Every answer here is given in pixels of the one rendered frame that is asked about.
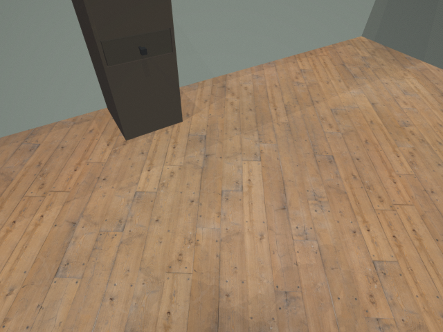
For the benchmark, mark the drawer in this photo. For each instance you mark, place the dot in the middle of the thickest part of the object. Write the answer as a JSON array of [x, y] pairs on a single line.
[[125, 49]]

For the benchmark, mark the handle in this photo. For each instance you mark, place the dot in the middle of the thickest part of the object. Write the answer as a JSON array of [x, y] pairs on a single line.
[[143, 50]]

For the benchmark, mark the cabinet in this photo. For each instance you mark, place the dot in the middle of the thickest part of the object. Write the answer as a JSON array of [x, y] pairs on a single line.
[[143, 95]]

